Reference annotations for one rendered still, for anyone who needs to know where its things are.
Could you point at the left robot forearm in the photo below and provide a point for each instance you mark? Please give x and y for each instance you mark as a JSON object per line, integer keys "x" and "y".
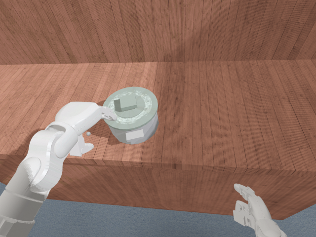
{"x": 35, "y": 176}

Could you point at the knob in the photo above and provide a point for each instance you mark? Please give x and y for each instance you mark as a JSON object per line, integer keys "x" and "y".
{"x": 128, "y": 102}

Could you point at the right robot hand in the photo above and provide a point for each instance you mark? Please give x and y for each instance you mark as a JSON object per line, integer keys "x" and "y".
{"x": 248, "y": 214}

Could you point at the table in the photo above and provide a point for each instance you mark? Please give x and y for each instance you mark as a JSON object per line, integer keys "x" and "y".
{"x": 235, "y": 82}

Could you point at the lid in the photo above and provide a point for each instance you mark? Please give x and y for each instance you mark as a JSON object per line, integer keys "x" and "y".
{"x": 147, "y": 107}

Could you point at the right robot forearm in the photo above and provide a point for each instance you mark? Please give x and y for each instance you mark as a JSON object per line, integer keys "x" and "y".
{"x": 268, "y": 228}

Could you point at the left robot hand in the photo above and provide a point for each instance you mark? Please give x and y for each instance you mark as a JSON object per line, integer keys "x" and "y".
{"x": 81, "y": 116}

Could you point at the pot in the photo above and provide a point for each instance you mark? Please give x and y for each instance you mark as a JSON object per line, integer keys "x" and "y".
{"x": 138, "y": 135}

